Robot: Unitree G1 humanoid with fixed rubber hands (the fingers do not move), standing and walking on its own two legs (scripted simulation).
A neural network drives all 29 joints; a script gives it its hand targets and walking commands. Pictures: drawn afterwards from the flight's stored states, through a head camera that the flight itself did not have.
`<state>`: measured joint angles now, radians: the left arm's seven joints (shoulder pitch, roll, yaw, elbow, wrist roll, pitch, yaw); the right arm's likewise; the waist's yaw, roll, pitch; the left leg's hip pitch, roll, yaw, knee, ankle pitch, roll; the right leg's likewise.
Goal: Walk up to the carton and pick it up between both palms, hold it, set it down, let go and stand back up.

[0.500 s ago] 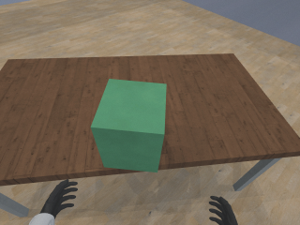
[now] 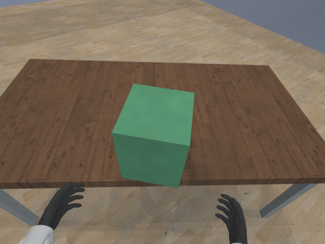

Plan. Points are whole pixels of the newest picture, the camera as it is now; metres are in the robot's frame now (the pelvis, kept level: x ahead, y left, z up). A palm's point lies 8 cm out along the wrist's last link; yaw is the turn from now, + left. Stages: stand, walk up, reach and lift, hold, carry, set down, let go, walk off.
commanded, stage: reach and lift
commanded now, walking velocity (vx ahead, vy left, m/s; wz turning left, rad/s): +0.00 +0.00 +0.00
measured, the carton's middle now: (156, 137) +0.45 +0.05 -0.05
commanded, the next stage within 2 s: none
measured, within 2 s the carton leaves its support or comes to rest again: neither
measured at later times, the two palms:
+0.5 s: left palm (55, 192) +0.23 +0.28 -0.01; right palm (224, 204) +0.23 -0.14 -0.03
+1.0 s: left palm (72, 153) +0.31 +0.25 +0.04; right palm (234, 175) +0.29 -0.16 +0.03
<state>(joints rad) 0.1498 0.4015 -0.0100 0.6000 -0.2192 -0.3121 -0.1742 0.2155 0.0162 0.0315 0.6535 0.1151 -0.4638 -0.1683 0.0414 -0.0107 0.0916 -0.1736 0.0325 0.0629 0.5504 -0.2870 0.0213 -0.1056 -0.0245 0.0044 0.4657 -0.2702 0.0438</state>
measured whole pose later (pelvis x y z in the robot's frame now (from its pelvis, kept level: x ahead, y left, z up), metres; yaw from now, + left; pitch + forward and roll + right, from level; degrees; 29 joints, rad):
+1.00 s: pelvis +0.01 -0.01 +0.00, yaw +1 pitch -3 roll -1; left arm -0.27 0.41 0.00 0.63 -0.29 -0.08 -0.15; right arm -0.11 -0.03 0.08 0.49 0.21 -0.21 -0.30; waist 0.01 -0.02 0.08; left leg -0.17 0.03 0.04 0.49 -0.26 0.01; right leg -0.10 0.00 0.03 0.41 -0.25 0.04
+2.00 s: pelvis +0.00 -0.01 +0.01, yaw +1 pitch +4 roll -1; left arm -0.95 0.48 -0.03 1.14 -0.28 0.07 -0.12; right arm -0.73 -0.10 0.00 0.77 0.26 0.12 -0.30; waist -0.10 -0.04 -0.03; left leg -0.31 0.03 0.03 0.44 -0.20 0.01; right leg -0.23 -0.01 0.01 0.35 -0.19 0.04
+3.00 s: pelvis -0.02 +0.00 -0.03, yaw +2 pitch +22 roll -3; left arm -0.99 0.35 -0.06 1.60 -0.23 -0.40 -0.07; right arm -0.80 0.00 -0.05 1.29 0.23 -0.36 -0.22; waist -0.09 -0.01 -0.21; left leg -0.87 0.02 -0.02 0.77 -0.28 0.02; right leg -0.77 -0.01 -0.03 0.67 -0.28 0.05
